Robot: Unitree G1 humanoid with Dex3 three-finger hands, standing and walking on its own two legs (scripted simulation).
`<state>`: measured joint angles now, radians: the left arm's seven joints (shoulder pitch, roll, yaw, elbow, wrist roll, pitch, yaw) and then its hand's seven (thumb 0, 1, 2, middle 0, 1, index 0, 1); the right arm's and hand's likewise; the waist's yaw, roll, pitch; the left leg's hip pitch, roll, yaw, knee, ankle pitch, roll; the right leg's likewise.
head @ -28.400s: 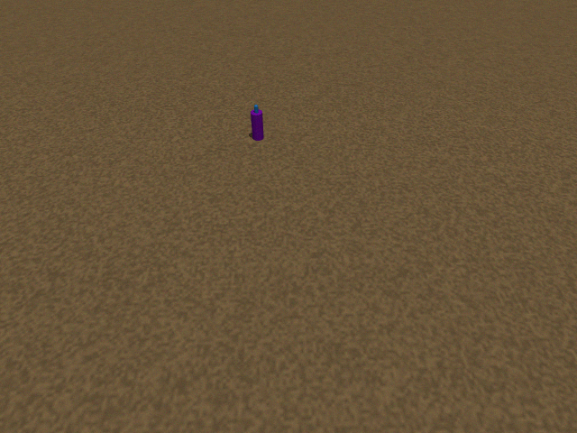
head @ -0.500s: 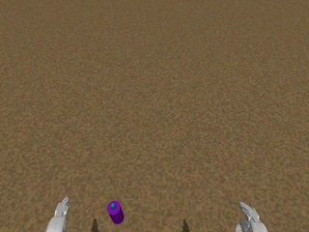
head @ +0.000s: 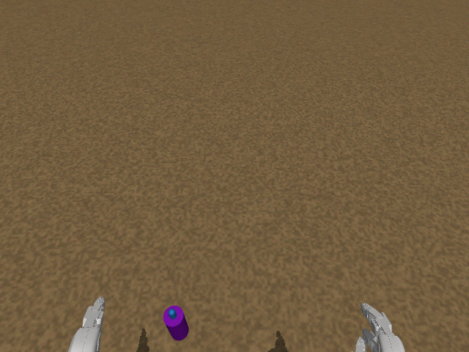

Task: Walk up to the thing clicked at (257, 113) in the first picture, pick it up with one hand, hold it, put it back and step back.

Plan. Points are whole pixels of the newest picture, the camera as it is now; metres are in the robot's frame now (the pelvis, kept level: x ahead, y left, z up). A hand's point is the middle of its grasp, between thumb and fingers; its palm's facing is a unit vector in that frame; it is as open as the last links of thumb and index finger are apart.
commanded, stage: home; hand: left
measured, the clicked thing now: (175, 321) +0.38 +0.21 -0.61
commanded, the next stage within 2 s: stand in 0.42 s
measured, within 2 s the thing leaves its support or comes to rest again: neither
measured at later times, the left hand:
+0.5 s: hand out of the picture +0.17 +0.19 -0.05, palm faces +0.11 -0.95 -0.28, open 17.6 cm
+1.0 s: hand out of the picture +0.13 +0.23 -0.10, palm faces -0.01 -0.94 -0.34, open 8.9 cm
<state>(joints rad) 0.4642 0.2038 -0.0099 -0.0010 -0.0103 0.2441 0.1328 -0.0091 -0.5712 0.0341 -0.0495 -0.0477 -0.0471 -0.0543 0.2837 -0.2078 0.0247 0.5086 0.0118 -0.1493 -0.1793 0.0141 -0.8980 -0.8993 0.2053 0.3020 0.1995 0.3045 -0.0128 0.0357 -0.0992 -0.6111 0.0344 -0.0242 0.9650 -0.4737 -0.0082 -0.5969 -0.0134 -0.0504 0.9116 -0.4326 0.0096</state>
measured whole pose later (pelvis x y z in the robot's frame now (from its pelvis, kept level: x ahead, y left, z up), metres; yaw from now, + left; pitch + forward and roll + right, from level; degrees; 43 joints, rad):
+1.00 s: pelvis +0.00 +0.01 +0.02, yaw +0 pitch +0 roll +0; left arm 0.24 0.31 0.01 0.64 0.05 0.02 0.02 0.00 0.61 0.83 -0.20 -0.29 -0.20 -0.30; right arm 0.19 -0.29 -0.03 0.82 -0.06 -0.03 -0.02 0.01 -0.90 -0.90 0.21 0.30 0.20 0.30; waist 0.02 -0.02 0.02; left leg -0.41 0.00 0.00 0.81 -0.40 0.01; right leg -0.42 -0.05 -0.02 0.80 -0.39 0.02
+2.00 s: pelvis -0.01 +0.00 +0.06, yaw +0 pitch -4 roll +0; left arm 0.13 0.31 0.01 1.17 0.02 -0.01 0.01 0.01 0.91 0.90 -0.20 -0.30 -0.20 -0.30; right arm 0.15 -0.33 -0.01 1.15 -0.02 0.00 0.00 0.01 -0.90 -0.90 0.20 0.30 0.20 0.30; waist 0.01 0.02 0.06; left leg -0.12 0.01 0.01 0.35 -0.17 -0.01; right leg -0.14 -0.03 -0.03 0.37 -0.16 0.01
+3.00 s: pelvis +0.02 +0.00 +0.06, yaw -1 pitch -3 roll +0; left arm 0.10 0.33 0.01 1.15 0.01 -0.01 0.00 0.01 0.91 0.90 -0.20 -0.30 -0.20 -0.30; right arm 0.11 -0.34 -0.01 1.15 -0.02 -0.01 -0.01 0.01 -0.90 -0.90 0.20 0.30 0.20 0.30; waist 0.01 0.01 0.05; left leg -0.07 0.01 0.02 0.30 -0.18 -0.01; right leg -0.10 -0.03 -0.02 0.32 -0.18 0.02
